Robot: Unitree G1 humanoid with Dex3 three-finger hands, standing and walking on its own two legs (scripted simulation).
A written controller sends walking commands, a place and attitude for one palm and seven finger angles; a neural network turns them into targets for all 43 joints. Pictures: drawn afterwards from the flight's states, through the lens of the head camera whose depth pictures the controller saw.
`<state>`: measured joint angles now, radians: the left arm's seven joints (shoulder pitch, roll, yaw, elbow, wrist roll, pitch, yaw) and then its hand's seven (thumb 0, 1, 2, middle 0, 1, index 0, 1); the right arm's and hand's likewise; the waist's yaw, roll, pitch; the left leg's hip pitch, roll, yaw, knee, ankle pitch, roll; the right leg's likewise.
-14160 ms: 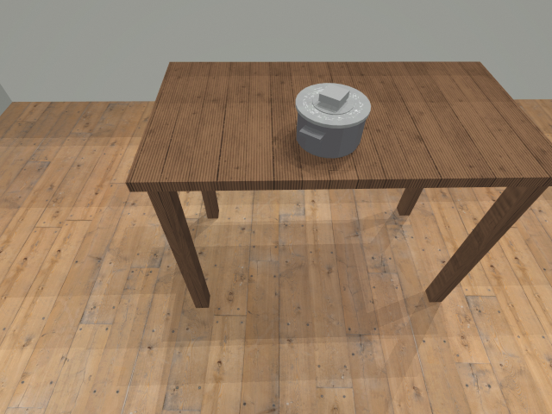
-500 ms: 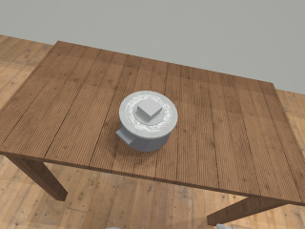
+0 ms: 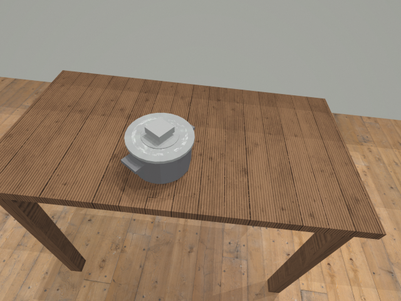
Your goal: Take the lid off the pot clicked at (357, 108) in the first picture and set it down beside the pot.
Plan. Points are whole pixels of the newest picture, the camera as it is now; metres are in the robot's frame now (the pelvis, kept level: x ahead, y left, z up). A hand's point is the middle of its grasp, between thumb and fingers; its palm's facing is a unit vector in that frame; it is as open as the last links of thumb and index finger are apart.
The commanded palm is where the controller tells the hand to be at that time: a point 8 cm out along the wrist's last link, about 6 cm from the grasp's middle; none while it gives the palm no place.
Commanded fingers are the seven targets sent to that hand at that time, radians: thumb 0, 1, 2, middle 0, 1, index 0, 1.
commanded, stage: come to a stop and stand still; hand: left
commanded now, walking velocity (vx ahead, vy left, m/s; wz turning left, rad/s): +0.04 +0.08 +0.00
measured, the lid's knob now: (159, 129) +0.47 +0.13 +0.07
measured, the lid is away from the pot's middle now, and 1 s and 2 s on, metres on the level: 0.00 0.00 0.00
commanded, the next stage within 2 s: look again from close up in 1.44 s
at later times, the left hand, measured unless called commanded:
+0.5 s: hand out of the picture -0.02 +0.23 -0.18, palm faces +0.07 -0.97 -0.21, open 7.4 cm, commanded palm none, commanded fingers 0.00 0.90 0.90 -0.20 -0.30 -0.20 -0.30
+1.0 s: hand out of the picture -0.03 +0.21 -0.18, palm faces +0.05 -0.99 -0.16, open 7.4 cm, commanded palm none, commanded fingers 0.00 0.90 0.90 -0.20 -0.30 -0.20 -0.30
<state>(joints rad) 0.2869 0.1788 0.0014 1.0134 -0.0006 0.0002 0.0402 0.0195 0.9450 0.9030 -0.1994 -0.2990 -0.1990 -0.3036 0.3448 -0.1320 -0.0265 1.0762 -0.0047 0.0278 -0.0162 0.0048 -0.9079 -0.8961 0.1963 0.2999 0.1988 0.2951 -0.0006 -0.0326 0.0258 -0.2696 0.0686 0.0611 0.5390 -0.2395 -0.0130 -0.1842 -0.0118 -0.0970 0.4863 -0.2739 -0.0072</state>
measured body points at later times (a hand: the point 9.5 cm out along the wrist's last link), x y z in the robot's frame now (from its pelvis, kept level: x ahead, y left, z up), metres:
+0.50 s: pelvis -0.03 +0.05 -0.01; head -0.03 +0.06 +0.44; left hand -0.02 +0.29 -0.16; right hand +0.00 -0.18 -0.16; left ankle +0.03 +0.12 -0.74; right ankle -0.01 -0.11 -0.73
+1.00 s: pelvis +0.01 +0.05 +0.00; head +0.02 +0.07 +0.45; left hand -0.03 +0.27 -0.16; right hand +0.06 -0.18 -0.14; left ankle +0.03 +0.12 -0.74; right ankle +0.00 -0.11 -0.74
